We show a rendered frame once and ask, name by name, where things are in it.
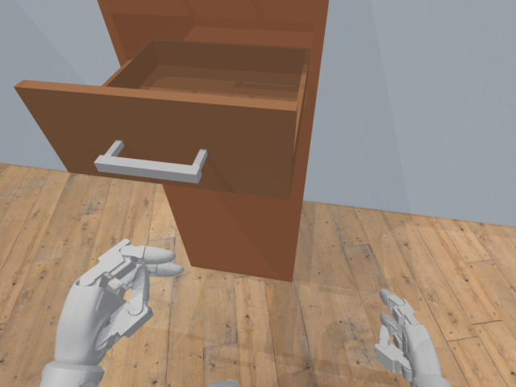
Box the handle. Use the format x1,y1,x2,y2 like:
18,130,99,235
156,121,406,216
94,140,207,184

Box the left robot forearm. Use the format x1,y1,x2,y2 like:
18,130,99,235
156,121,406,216
40,360,105,387

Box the robot right hand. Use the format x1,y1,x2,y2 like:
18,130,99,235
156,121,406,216
375,289,443,384

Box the robot left hand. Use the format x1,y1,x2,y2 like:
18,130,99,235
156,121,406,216
54,239,184,365

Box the cabinet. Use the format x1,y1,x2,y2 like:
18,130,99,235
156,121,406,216
98,0,329,282

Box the drawer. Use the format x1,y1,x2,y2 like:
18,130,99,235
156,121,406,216
14,39,311,200

